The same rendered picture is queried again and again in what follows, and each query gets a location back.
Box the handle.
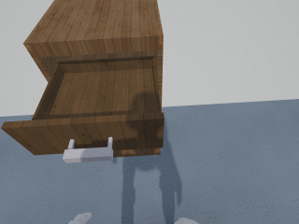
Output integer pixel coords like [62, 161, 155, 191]
[63, 137, 114, 163]

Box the cabinet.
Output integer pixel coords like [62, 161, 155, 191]
[23, 0, 164, 158]

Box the drawer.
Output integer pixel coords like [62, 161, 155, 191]
[1, 55, 164, 156]

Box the left robot hand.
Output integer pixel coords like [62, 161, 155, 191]
[68, 212, 92, 224]

